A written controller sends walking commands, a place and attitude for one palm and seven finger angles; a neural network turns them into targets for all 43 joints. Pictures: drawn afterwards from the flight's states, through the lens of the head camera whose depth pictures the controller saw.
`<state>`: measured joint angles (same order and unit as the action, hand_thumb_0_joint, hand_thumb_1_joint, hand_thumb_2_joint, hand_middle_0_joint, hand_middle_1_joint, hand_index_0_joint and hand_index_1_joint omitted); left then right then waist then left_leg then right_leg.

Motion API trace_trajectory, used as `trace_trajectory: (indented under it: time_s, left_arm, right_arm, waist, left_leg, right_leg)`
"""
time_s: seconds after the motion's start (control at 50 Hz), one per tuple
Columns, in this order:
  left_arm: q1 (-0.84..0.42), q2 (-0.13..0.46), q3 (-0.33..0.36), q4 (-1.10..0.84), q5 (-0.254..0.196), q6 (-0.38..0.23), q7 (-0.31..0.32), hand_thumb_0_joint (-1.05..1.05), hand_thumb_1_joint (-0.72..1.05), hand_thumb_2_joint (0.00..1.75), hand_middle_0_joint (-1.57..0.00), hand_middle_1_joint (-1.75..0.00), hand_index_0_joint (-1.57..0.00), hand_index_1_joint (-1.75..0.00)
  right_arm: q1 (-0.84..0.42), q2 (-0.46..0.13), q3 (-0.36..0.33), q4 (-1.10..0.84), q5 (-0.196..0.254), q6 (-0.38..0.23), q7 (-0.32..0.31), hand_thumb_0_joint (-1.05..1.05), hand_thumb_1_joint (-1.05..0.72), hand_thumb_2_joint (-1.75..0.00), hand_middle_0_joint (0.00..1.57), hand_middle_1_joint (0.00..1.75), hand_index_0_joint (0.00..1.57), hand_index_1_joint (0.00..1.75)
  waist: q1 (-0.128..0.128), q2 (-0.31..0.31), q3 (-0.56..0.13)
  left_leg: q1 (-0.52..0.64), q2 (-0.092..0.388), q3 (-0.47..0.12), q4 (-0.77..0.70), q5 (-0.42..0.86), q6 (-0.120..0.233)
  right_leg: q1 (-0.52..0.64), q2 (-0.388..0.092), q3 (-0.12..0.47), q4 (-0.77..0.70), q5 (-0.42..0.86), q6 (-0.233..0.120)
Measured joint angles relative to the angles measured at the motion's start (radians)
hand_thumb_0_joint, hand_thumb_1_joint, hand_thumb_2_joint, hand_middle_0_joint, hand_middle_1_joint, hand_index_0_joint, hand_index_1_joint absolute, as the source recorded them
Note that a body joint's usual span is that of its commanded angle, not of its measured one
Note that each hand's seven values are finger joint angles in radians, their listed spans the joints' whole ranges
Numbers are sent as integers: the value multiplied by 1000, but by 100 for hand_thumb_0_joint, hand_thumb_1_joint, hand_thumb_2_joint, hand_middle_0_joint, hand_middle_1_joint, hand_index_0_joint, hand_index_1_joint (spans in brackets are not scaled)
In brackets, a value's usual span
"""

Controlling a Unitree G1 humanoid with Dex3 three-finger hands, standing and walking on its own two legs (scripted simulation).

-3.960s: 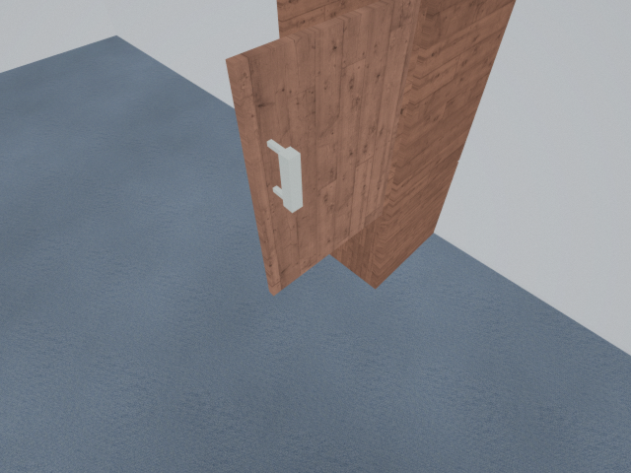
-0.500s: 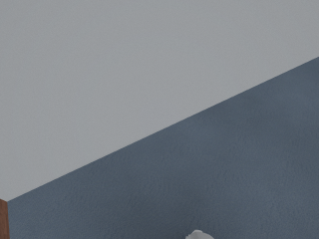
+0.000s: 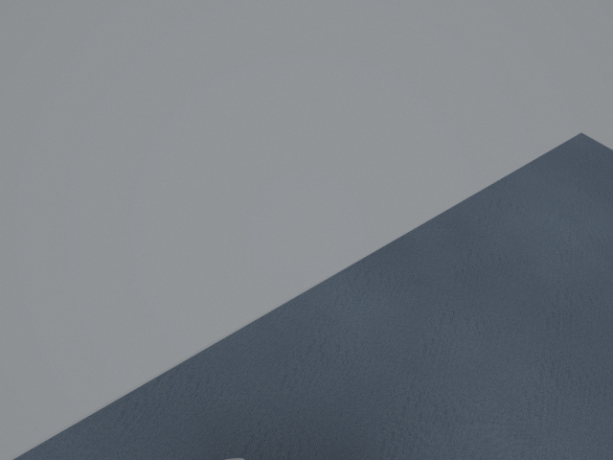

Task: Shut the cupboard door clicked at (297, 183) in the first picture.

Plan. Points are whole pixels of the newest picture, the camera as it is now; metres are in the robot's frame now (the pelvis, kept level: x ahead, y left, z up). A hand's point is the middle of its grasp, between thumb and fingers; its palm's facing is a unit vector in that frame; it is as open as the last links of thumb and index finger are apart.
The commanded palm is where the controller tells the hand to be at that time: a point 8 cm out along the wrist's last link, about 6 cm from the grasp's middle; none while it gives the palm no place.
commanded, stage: turn to face it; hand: left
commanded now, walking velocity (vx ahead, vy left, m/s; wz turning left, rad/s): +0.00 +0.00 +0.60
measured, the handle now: out of the picture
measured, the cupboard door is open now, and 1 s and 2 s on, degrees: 87 87 87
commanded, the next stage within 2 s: none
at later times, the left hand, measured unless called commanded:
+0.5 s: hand out of the picture +0.11 +0.21 -0.18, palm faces +0.33 -0.91 -0.24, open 7.3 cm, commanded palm none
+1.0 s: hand out of the picture +0.11 +0.14 -0.15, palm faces +0.60 -0.76 -0.24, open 7.4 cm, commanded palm none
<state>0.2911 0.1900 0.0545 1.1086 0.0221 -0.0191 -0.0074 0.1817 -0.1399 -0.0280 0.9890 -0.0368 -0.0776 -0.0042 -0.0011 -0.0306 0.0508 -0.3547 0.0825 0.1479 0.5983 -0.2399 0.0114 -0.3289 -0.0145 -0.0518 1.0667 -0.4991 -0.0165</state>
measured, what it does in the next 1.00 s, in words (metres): walks ahead, turning left: right foot, then left foot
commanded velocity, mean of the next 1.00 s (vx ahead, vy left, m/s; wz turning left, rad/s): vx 0.00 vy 0.00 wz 0.60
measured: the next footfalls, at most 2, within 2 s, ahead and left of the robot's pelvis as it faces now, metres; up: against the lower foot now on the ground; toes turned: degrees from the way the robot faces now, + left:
right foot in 0.16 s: +0.12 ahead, -0.13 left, +0.00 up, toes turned +1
left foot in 0.44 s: +0.15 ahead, +0.12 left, +0.00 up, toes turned +27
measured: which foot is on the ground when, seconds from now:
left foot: down 0.00-0.16, up 0.18-0.42, down 0.44-0.76, up 0.78-1.00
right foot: up 0.00-0.14, down 0.16-0.44, up 0.46-0.74, down 0.76-1.00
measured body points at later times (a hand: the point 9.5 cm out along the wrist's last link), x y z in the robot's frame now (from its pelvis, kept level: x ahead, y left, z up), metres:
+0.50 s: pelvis +0.12 +0.00 -0.01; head +0.16 +0.03 +0.44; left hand +0.09 +0.26 -0.16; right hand +0.29 -0.22 -0.14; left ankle +0.12 +0.10 -0.73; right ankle +0.08 -0.14 -0.68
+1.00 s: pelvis +0.17 -0.05 +0.01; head +0.22 -0.02 +0.46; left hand +0.07 +0.18 -0.13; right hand +0.42 -0.19 -0.13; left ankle +0.09 +0.05 -0.68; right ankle +0.23 -0.15 -0.73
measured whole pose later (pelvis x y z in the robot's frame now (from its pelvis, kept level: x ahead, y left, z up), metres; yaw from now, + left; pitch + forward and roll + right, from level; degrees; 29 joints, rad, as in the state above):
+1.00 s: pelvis +0.17 -0.05 +0.01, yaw +39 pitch +1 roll +2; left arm 0.22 0.19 0.03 0.89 0.03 0.00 0.01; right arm 0.11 -0.25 -0.07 0.91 -0.01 0.08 0.03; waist 0.00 -0.03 0.12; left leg -0.42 0.02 0.08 0.88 -0.47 -0.07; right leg -0.23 -0.13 -0.17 0.54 -0.31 0.01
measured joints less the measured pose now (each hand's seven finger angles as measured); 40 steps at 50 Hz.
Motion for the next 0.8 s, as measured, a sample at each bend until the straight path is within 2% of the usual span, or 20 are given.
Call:
trace_trajectory:
  time_s: [0.04, 0.08, 0.14, 0.16, 0.22, 0.28, 0.32, 0.38, 0.42, 0.44, 0.46, 0.48, 0.52, 0.56, 0.62, 0.7, 0.74, 0.76, 0.78, 0.8]
  left_arm:
    - [-43, -5, -2, -19, 1, 4, -1, 1, 91, 90, -20, -30, -20, -30]
    - [-87, -14, -5, -50, 0, 0, -3, 1, 91, 90, -20, -30, -20, -30]
    - [-130, -16, -6, -98, 0, -15, -3, 0, 92, 90, -20, -30, -20, -30]
    - [-135, -11, -6, -113, 2, -21, -1, 0, 92, 90, -20, -30, -20, -30]
    - [-152, -25, -9, -128, 9, -17, 6, 0, 91, 90, -20, -30, -20, -30]
    - [-145, -29, -11, -142, 10, -14, 15, 0, 91, 90, -20, -30, -20, -30]
    - [-138, -21, -4, -150, 7, -15, 22, 0, 92, 90, -20, -30, -21, -30]
    - [-127, 1, -1, -154, 8, -10, 22, -1, 92, 90, -20, -30, -21, -30]
    - [-112, 15, 1, -155, 4, -4, 19, -1, 92, 90, -20, -30, -21, -30]
    - [-97, 18, 2, -158, 0, 2, 17, -1, 92, 90, -20, -30, -21, -30]
    - [-91, 26, 3, -157, -5, 12, 16, -1, 92, 90, -20, -30, -21, -30]
    - [-93, 39, 4, -156, -5, 29, 18, 0, 91, 90, -20, -30, -21, -30]
    - [-106, 56, 12, -150, -4, 57, 25, 0, 91, 90, -20, -30, -21, -30]
    - [-127, 62, 19, -154, -2, 71, 24, 0, 91, 90, -20, -30, -20, -30]
    - [-150, 58, 19, -181, -4, 72, 16, 0, 91, 90, -20, -30, -20, -30]
    - [-162, 50, 13, -215, -4, 63, 10, 0, 91, 90, -20, -30, -20, -30]
    - [-159, 47, 9, -230, -4, 52, 9, 0, 91, 90, -20, -30, -20, -30]
    - [-148, 52, 6, -243, -2, 43, 9, 0, 91, 90, -20, -30, -20, -30]
    - [-141, 53, 6, -249, 3, 32, 12, 0, 91, 90, -20, -30, -20, -30]
    - [-140, 44, 2, -247, 6, 28, 15, 0, 91, 90, -20, -30, -20, -30]
  right_arm:
    - [21, -11, -10, 7, 4, 1, -17, -1, -94, -90, 20, 30, 20, 30]
    - [42, -29, -8, 26, 3, 16, -18, -1, -94, -90, 20, 30, 20, 30]
    - [79, -42, -7, 54, 11, 55, -11, -1, -94, -90, 20, 30, 20, 30]
    - [90, -42, -8, 60, 15, 70, -7, 0, -93, -90, 20, 30, 20, 30]
    - [94, -57, -22, 79, 17, 114, 4, 0, -93, -90, 20, 30, 20, 30]
    - [77, -62, -31, 73, 19, 132, 11, 1, -92, -90, 20, 30, 20, 30]
    - [57, -60, -29, 53, 20, 132, 15, 1, -92, -90, 20, 30, 20, 30]
    - [18, -61, -24, 13, 21, 125, 24, 1, -91, -90, 20, 30, 19, 30]
    - [-7, -68, -21, -19, 18, 116, 28, 1, -91, -90, 20, 30, 19, 30]
    - [-14, -80, -20, -38, 14, 108, 31, 1, -91, -90, 20, 30, 19, 30]
    - [-23, -86, -24, -53, 11, 99, 30, 1, -91, -90, 20, 30, 19, 30]
    - [-34, -84, -24, -63, 11, 93, 27, 1, -91, -90, 20, 30, 19, 30]
    - [-39, -82, -21, -77, 11, 84, 18, 1, -91, -90, 20, 30, 20, 30]
    - [-34, -84, -20, -82, 10, 85, 8, 1, -91, -90, 20, 30, 20, 30]
    - [-28, -94, -19, -75, 8, 96, 4, 1, -91, -90, 20, 30, 20, 30]
    - [-20, -101, -25, -70, 5, 115, 11, 1, -90, -90, 20, 30, 20, 30]
    - [-15, -104, -31, -71, 8, 126, 14, 1, -90, -90, 20, 30, 20, 30]
    - [-7, -103, -35, -75, 12, 132, 17, 1, -90, -90, 20, 30, 20, 30]
    - [-9, -103, -39, -75, 16, 137, 19, 1, -90, -90, 20, 30, 20, 30]
    - [-15, -111, -46, -73, 17, 143, 21, 1, -90, -90, 20, 30, 20, 30]
  waist:
    - [-6, 10, 2]
    - [-9, 26, 4]
    - [-11, 29, -2]
    - [-8, 14, -9]
    - [-18, 31, -12]
    - [-22, 18, -6]
    - [-21, 0, 5]
    - [-15, -22, 28]
    - [-14, -27, 41]
    - [-14, -13, 41]
    - [-19, -7, 40]
    - [-21, -14, 45]
    - [-19, -17, 46]
    - [-13, -8, 46]
    - [-2, 18, 48]
    - [-6, 51, 46]
    - [-10, 65, 41]
    - [-9, 55, 30]
    - [-3, 47, 29]
    - [-4, 56, 37]
  left_leg:
    - [30, -14, -21, -45, 12, -12]
    - [50, -24, -52, -74, 17, -12]
    - [56, -42, -97, -50, -12, -29]
    - [48, -55, -101, -22, -37, -35]
    - [-18, -49, -110, 214, -225, -47]
    - [-78, -42, -78, 389, -257, -62]
    - [-83, -38, -50, 352, -240, -68]
    - [-62, -41, -12, 197, -176, -64]
    - [-25, -53, 9, 63, -72, -52]
    - [-2, -48, 8, 2, 31, -24]
    - [-12, -48, 0, 16, 22, 12]
    - [-26, -53, -7, 51, -12, 31]
    - [-32, -58, -27, 71, -55, 36]
    - [-19, -63, -54, 41, -46, 20]
    - [3, -67, -96, -15, -13, 12]
    - [12, -67, -159, -45, 6, -10]
    - [2, -69, -195, -27, -2, -27]
    - [-13, -82, -205, -4, -13, -35]
    - [-38, -92, -205, 55, -86, -42]
    - [-68, -95, -207, 153, -170, -44]
  right_leg:
    - [-45, -20, -16, -28, 19, 17]
    - [-46, -30, -26, -177, 47, 30]
    - [6, -41, -28, -436, 186, 39]
    - [18, -57, -26, -481, 238, 25]
    - [50, -70, -83, -445, 170, 6]
    - [107, -88, -123, -496, 152, 14]
    - [135, -102, -145, -527, 154, 18]
    - [155, -123, -178, -524, 133, 27]
    - [150, -140, -197, -471, 96, 39]
    - [128, -141, -205, -406, 75, 47]
    - [84, -141, -185, -295, 22, 63]
    - [34, -131, -135, -173, -34, 73]
    - [-52, -97, -55, 8, -66, 85]
    - [-108, -78, -13, 78, -22, 92]
    - [-135, -66, 17, 10, 24, 95]
    - [-92, -45, 28, -204, 51, 88]
    - [-36, -31, 20, -351, 118, 82]
    - [2, -37, 22, -453, 148, 71]
    - [3, -46, 22, -475, 211, 56]
    - [0, -49, 6, -449, 210, 42]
